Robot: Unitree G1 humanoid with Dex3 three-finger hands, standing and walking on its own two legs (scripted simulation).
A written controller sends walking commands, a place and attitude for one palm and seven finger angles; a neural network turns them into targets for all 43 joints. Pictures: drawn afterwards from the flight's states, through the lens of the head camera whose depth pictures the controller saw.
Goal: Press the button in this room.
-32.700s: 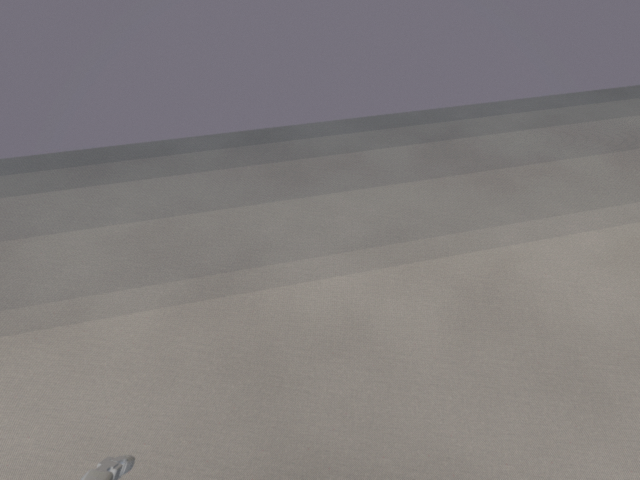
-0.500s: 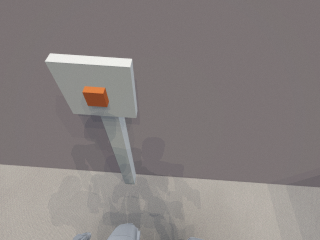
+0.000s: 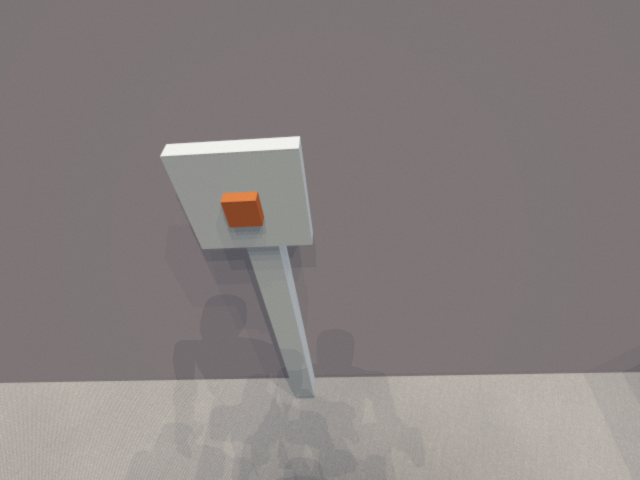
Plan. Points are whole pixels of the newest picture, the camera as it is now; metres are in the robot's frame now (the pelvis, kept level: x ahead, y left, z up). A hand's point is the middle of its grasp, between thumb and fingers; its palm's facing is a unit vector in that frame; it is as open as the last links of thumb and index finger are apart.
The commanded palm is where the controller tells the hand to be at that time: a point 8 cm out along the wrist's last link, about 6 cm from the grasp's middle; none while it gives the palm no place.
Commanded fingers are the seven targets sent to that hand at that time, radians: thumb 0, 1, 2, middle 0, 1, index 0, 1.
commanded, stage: come to a stop and stand still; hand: left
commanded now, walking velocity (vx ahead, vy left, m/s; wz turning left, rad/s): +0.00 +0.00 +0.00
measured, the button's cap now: (243, 208) +0.48 +0.14 +0.09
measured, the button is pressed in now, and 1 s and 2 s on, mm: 0 0 0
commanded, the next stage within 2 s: look again from close up in 0.18 s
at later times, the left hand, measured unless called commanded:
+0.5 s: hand out of the picture -0.01 +0.15 -0.16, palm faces +0.00 -0.98 -0.19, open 7.4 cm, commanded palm none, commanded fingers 0.00 0.90 0.90 -0.20 -0.30 -0.20 -0.30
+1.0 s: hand (216, 460) +0.17 +0.15 -0.06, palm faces +0.25 -0.93 -0.25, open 7.0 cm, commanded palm +0.13 +0.18 -0.05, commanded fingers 0.00 0.90 0.90 -0.45 -0.57 -0.45 -0.57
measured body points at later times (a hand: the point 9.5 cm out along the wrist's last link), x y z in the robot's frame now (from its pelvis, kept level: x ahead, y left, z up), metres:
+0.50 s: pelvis +0.01 -0.02 +0.01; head +0.00 -0.03 +0.46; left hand -0.01 +0.20 -0.14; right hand +0.01 -0.23 -0.16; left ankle +0.06 +0.05 -0.73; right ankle +0.01 -0.11 -0.73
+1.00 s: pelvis +0.04 -0.05 +0.00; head +0.04 -0.08 +0.45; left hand +0.15 +0.20 -0.04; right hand +0.10 -0.29 -0.14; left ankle +0.06 +0.05 -0.73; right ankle +0.01 -0.11 -0.73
